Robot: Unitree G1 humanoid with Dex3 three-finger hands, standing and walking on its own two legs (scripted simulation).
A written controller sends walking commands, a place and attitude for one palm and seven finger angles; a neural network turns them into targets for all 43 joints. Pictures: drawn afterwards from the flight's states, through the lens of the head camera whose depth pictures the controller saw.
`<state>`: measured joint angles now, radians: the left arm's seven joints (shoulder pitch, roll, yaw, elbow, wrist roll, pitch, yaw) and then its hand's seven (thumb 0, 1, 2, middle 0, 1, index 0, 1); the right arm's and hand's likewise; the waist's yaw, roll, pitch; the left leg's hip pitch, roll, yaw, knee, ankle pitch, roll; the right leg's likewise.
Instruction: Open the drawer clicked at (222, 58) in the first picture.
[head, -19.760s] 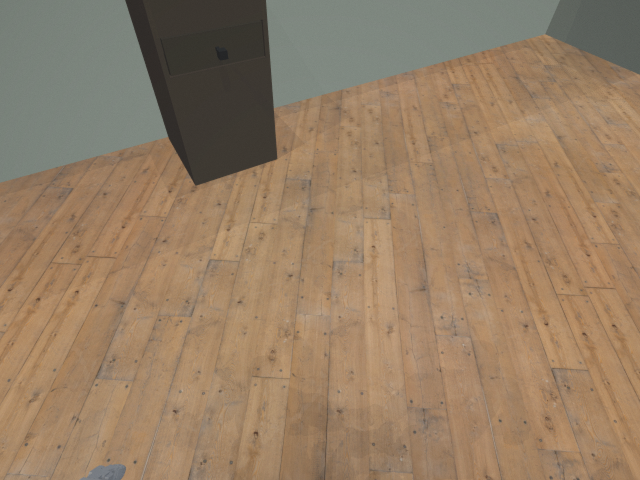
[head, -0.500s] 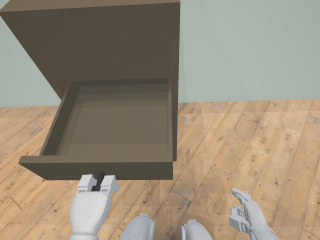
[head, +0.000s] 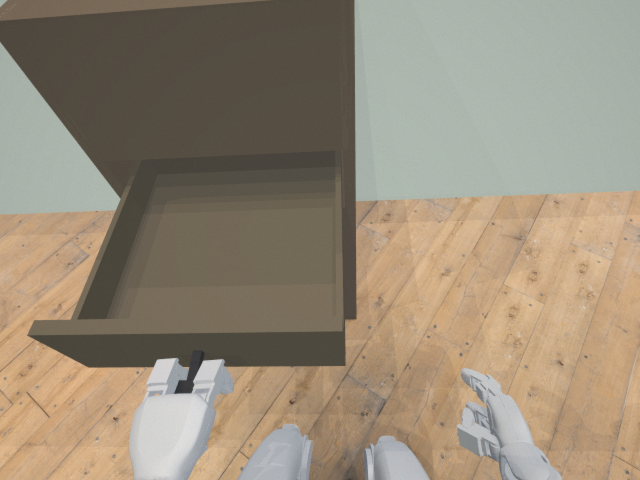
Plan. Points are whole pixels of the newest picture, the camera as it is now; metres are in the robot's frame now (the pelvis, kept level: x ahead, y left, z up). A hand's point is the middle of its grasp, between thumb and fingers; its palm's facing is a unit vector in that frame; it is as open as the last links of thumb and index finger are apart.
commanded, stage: open the thumb to release the handle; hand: left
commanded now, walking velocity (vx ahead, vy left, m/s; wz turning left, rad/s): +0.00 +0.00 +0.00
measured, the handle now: (192, 381) +0.24 +0.19 -0.03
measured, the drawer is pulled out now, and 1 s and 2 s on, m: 0.30 0.30 0.30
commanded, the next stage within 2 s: lift the hand off the handle in 0.50 s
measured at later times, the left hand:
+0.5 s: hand (190, 428) +0.19 +0.19 -0.05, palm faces -0.06 -0.11 -0.99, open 12.1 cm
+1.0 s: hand (189, 419) +0.20 +0.19 -0.05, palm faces -0.03 -0.09 -1.00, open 13.8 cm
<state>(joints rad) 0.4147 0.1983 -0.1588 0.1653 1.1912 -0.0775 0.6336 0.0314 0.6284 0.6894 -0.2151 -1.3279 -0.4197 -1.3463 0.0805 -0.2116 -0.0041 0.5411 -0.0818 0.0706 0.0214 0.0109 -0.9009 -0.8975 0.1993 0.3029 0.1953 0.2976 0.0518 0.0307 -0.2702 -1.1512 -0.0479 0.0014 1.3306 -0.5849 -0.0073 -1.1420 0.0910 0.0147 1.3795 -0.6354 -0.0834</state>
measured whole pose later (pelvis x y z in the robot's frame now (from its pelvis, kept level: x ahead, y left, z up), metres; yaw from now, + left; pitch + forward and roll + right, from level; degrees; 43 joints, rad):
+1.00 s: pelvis -0.01 +0.01 +0.00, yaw +1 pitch +22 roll +0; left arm 0.25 0.21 -0.24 0.28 1.18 0.04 0.67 0.00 -0.49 0.30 -0.32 -1.20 -0.32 -1.20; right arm 0.08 -0.21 -0.02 0.60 -0.06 0.08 -0.02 0.01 -0.90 -0.90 0.20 0.30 0.20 0.30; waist 0.06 0.05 -0.25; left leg -1.15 -0.06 -0.04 1.32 -0.55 0.01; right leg -1.12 0.08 -0.02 1.34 -0.60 -0.07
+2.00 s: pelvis +0.00 +0.01 +0.06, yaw +0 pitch +14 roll +1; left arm 0.36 0.23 -0.25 0.13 1.12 0.07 0.58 0.00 -0.49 0.30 -0.32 -1.20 -0.33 -1.20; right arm 0.12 -0.22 -0.01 0.53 -0.04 0.12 0.02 0.01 -0.90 -0.90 0.20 0.30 0.20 0.30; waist 0.05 0.06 -0.21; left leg -0.84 -0.05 -0.02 1.08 -0.49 0.01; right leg -0.82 0.09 0.02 1.10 -0.53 -0.07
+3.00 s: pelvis +0.01 +0.02 +0.09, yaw -2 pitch +9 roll +1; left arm 0.47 0.29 -0.24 -0.11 1.06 0.09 0.45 0.00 -0.49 0.30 -0.32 -1.20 -0.32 -1.20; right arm 0.14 -0.23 -0.01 0.49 -0.02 0.13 0.06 0.01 -0.90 -0.90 0.20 0.30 0.19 0.30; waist 0.07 0.07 -0.16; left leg -0.61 -0.04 0.00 0.90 -0.44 0.02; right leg -0.59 0.09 0.05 0.91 -0.47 -0.05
